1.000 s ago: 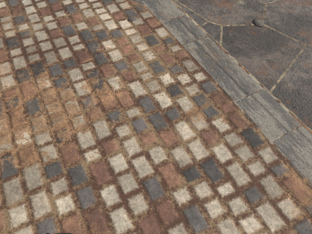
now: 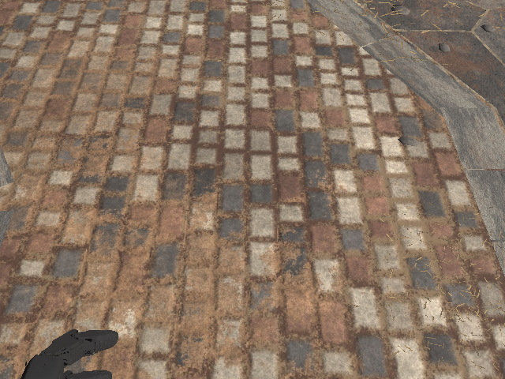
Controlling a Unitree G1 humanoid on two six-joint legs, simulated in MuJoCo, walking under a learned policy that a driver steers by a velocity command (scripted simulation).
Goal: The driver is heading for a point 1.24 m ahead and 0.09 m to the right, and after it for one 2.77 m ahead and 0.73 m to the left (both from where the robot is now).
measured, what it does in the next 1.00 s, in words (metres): walks ahead: right foot, then left foot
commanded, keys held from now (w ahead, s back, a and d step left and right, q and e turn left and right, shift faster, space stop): w+q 0.06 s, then w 0.58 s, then w+e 0.36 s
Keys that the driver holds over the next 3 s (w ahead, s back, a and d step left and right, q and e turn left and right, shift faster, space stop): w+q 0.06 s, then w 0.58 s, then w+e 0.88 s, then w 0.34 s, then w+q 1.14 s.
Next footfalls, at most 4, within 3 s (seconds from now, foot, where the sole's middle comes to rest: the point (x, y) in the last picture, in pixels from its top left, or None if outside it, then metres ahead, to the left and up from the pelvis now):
0.10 right None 0.24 -0.14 -0.78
0.58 left None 0.46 0.15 -0.78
1.12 right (251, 267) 0.77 -0.06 -0.78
1.60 left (202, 186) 1.08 0.08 -0.78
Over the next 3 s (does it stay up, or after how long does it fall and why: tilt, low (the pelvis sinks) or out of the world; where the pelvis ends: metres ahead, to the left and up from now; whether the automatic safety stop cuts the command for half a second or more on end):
stays up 1.59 -0.13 0.00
